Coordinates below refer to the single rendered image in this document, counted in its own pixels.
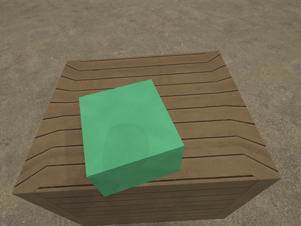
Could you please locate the carton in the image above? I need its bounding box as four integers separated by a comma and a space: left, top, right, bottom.
79, 79, 184, 197

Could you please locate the pedestal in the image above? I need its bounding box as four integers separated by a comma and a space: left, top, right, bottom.
12, 51, 281, 226

